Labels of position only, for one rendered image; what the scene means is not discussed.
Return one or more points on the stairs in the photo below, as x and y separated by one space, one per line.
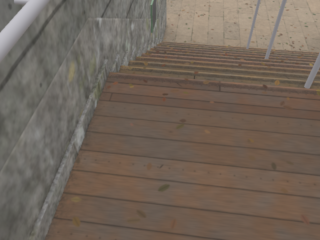
287 68

